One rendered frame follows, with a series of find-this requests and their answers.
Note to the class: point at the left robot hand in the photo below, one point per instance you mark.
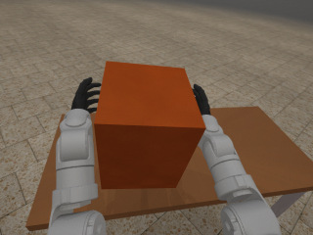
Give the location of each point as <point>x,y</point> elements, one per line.
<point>80,100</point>

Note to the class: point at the left robot forearm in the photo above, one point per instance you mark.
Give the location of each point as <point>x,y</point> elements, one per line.
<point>75,160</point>

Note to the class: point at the table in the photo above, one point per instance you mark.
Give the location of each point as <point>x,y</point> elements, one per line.
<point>274,162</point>

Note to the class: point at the right robot forearm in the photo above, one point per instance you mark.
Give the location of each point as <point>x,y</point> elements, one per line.
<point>232,184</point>

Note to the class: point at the right robot upper arm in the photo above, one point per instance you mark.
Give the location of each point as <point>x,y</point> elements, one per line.
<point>251,217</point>

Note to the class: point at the carton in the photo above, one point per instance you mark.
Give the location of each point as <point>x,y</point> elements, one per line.
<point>147,126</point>

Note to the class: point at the right robot hand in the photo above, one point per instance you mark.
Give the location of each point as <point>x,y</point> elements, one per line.
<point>202,100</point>

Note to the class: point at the left robot upper arm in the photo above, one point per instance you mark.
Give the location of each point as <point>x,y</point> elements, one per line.
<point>79,223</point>

